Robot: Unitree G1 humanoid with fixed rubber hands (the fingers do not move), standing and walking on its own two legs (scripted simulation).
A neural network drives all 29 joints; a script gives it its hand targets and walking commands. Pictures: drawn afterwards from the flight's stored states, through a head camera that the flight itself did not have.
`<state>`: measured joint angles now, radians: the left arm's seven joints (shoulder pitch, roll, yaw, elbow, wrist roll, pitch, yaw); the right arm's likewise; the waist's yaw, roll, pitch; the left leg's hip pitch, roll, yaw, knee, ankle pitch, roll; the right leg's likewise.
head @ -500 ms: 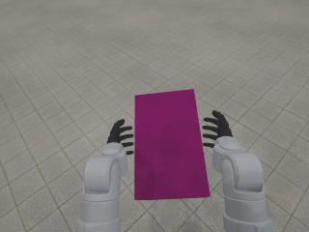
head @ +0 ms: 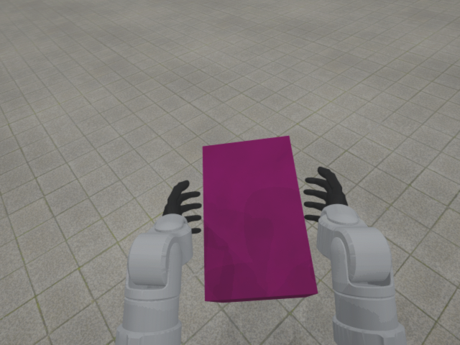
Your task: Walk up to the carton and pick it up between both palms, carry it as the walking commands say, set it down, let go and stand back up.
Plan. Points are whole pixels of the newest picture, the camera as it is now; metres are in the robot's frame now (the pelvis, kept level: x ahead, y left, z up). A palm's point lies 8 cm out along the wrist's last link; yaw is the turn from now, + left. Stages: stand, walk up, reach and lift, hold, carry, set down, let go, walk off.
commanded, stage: carry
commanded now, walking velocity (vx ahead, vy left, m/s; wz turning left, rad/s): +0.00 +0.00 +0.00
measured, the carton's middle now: (254, 222) +0.35 -0.01 +0.01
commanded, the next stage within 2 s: none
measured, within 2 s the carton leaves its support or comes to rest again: neither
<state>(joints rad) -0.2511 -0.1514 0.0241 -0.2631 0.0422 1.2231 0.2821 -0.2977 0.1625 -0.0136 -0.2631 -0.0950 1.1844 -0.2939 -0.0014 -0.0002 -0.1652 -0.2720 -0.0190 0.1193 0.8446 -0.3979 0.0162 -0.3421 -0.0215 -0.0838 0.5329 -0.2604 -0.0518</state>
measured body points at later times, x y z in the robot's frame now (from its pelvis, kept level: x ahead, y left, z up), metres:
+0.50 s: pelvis +0.16 +0.00 +0.00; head +0.17 -0.02 +0.45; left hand +0.46 +0.12 +0.08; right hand +0.46 -0.14 +0.08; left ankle +0.15 +0.10 -0.73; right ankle +0.05 -0.09 -0.73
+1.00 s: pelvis +0.23 -0.02 +0.01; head +0.24 -0.04 +0.46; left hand +0.52 +0.10 +0.09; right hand +0.53 -0.15 +0.10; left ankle +0.16 +0.09 -0.72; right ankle +0.07 -0.09 -0.70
